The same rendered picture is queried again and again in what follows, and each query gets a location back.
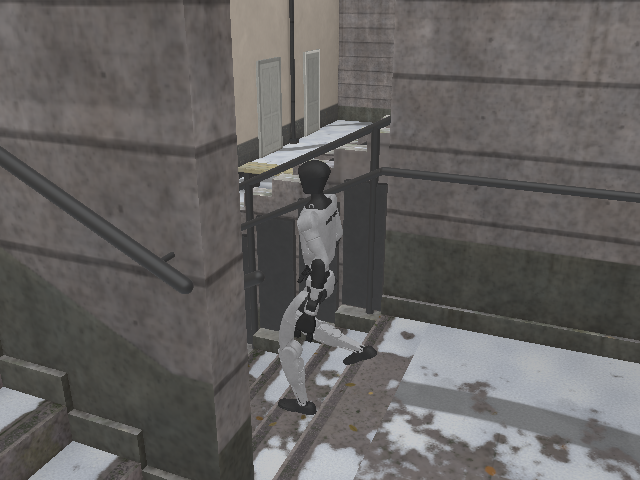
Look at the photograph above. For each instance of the robot left hand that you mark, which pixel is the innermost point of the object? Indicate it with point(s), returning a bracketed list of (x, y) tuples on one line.
[(306, 323)]

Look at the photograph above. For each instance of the robot torso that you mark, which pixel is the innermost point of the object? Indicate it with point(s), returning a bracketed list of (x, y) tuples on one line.
[(327, 230)]

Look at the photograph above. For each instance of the robot right hand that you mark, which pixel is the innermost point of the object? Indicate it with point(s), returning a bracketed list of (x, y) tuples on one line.
[(304, 273)]

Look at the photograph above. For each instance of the robot right foot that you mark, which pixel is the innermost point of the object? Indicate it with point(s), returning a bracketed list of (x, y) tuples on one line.
[(368, 353)]

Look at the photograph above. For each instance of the right robot upper arm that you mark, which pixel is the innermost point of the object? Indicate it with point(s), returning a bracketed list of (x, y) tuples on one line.
[(339, 230)]

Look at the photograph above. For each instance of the left robot upper arm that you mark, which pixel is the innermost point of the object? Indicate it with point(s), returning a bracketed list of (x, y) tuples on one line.
[(307, 224)]

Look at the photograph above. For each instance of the robot left forearm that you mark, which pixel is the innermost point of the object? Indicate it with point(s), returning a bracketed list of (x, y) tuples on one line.
[(317, 286)]

